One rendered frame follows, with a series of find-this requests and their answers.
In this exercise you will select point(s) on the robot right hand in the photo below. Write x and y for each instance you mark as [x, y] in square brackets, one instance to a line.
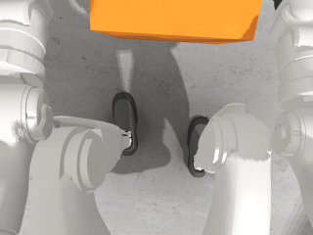
[277, 3]

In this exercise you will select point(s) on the carton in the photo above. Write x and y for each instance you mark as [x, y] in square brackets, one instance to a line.
[190, 21]

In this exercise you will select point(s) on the robot right upper arm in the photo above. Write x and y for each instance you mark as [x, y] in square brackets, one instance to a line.
[292, 138]

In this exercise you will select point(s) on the robot right forearm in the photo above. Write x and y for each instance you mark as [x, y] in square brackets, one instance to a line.
[292, 33]

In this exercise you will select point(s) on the robot left upper arm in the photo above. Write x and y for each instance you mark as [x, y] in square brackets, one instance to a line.
[25, 119]

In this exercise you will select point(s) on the robot left thigh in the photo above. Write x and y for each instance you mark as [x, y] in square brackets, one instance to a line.
[67, 168]

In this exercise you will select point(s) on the robot left forearm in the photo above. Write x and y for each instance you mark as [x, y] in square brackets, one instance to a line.
[23, 40]

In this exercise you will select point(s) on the right robot shin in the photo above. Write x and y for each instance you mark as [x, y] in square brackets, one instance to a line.
[199, 157]

